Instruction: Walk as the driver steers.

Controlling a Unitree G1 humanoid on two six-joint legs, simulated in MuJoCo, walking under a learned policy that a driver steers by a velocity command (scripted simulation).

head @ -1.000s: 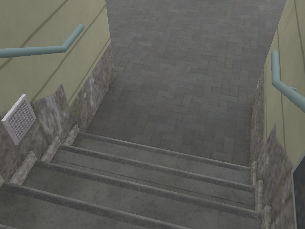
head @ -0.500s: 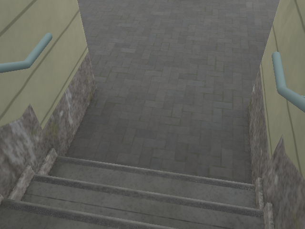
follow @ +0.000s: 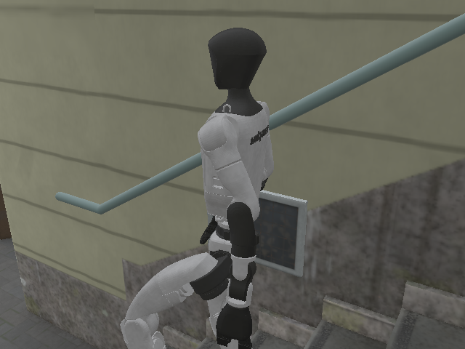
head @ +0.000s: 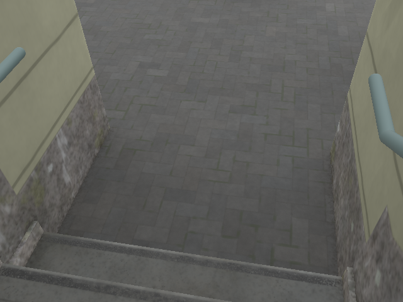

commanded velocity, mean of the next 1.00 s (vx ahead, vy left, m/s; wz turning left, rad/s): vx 0.19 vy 0.00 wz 0.00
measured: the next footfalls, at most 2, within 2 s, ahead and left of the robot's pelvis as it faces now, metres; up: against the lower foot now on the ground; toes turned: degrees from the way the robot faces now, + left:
left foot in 0.28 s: +0.32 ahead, +0.13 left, -0.17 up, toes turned +6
right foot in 0.58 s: +0.35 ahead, -0.08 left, -0.17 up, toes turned -2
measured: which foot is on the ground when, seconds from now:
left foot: up 0.00-0.26, down 0.28-1.00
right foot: down 0.00-0.28, up 0.30-0.56, down 0.58-1.00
